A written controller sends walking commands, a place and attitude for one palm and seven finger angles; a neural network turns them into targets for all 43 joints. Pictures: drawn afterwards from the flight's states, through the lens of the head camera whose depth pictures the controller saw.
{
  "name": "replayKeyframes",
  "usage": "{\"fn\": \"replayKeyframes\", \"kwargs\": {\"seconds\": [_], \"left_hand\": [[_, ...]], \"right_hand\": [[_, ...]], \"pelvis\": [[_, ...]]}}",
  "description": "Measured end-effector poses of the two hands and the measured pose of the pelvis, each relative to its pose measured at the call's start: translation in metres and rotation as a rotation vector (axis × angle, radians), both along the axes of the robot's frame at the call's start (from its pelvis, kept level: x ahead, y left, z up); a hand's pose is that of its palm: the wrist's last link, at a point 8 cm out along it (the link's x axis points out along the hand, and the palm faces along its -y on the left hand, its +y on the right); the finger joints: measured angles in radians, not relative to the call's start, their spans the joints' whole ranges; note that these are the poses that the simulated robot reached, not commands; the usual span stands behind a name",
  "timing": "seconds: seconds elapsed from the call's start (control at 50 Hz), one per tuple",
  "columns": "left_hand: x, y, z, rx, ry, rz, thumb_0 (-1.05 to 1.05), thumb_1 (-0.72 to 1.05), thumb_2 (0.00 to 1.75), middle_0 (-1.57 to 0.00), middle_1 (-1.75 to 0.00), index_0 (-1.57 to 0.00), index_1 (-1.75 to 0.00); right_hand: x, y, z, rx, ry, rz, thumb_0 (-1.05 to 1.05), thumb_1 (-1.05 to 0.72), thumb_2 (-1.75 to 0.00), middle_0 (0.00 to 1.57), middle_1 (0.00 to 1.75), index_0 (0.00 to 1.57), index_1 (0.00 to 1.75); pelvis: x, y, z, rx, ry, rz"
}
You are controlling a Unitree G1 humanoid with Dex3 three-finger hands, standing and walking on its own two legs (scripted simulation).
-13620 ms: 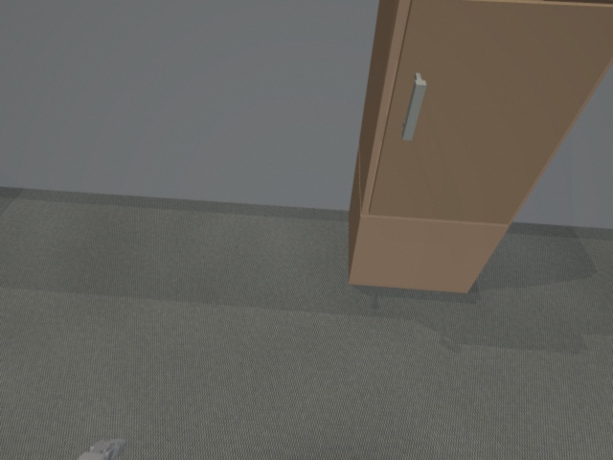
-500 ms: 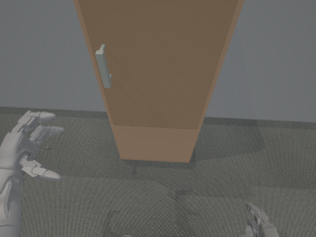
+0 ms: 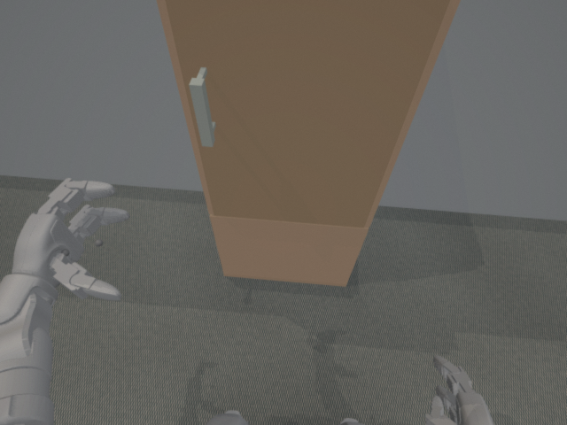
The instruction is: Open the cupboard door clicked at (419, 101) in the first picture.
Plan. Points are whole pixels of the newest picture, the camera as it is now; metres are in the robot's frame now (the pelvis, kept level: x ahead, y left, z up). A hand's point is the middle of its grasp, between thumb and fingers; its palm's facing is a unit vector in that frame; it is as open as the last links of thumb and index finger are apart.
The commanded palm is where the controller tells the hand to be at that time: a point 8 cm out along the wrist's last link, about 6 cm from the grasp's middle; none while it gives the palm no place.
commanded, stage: move the hooked fingers beside the handle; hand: left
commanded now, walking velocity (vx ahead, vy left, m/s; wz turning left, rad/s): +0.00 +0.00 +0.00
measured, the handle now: (205, 108) +0.63 +0.19 +0.07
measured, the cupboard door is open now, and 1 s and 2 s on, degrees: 0 0 0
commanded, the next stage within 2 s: none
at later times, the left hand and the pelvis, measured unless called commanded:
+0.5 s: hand (134, 189) +0.41 +0.25 +0.09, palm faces -0.02 -1.00 +0.00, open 14.0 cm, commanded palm +0.39 +0.30 +0.08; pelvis +0.01 +0.00 +0.00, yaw -1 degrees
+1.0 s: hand (152, 149) +0.49 +0.25 +0.09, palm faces -0.03 -1.00 -0.01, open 14.0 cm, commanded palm +0.48 +0.30 +0.08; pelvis +0.00 +0.00 -0.02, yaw -2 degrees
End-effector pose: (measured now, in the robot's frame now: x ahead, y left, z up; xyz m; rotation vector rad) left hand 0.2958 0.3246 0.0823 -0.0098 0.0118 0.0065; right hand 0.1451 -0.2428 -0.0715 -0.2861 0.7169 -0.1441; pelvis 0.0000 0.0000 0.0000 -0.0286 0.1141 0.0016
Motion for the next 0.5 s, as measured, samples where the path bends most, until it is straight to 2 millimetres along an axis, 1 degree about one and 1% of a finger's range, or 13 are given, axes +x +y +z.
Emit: {"fn": "replayKeyframes", "kwargs": {"seconds": [0.12,0.22,0.3,0.38,0.44,0.5], "left_hand": [[0.035,-0.015,0.008,0.012,-0.032,-0.056,-0.01,-0.5,0.29,-0.3,-1.2,-0.3,-1.2],[0.059,-0.018,0.005,-0.002,0.007,-0.049,-0.01,-0.5,0.3,-0.3,-1.2,-0.3,-1.2],[0.069,-0.016,0.004,0.012,0.019,-0.025,-0.01,-0.5,0.3,-0.3,-1.2,-0.3,-1.2],[0.075,-0.015,0.008,0.023,-0.01,-0.015,-0.01,-0.5,0.3,-0.3,-1.2,-0.3,-1.2],[0.081,-0.017,0.009,0.018,-0.022,-0.022,-0.01,-0.5,0.3,-0.3,-1.2,-0.3,-1.2],[0.091,-0.019,0.006,0.006,0.001,-0.027,-0.01,-0.5,0.3,-0.3,-1.2,-0.3,-1.2]], "right_hand": [[-0.013,-0.002,-0.005,-0.009,0.041,-0.027,0.01,-0.9,-0.9,0.21,0.3,0.2,0.3],[-0.028,-0.005,-0.009,0.002,0.087,-0.064,0.01,-0.9,-0.9,0.21,0.3,0.2,0.3],[-0.042,-0.009,-0.013,0.007,0.137,-0.088,0.01,-0.91,-0.9,0.21,0.3,0.2,0.3],[-0.055,-0.013,-0.018,0.004,0.196,-0.105,0.01,-0.91,-0.9,0.21,0.3,0.2,0.3],[-0.062,-0.016,-0.021,-0.001,0.233,-0.115,0.01,-0.91,-0.9,0.21,0.3,0.2,0.3],[-0.067,-0.02,-0.024,-0.009,0.262,-0.123,0.01,-0.91,-0.9,0.21,0.3,0.2,0.3]], "pelvis": [[0.0,0.003,-0.001,0.0,0.019,-0.005],[0.003,0.004,-0.001,0.005,0.038,-0.018],[0.006,0.004,-0.001,0.007,0.051,-0.029],[0.008,0.003,-0.002,0.006,0.06,-0.03],[0.008,0.002,-0.002,0.005,0.066,-0.027],[0.007,0.0,-0.004,0.004,0.074,-0.023]]}}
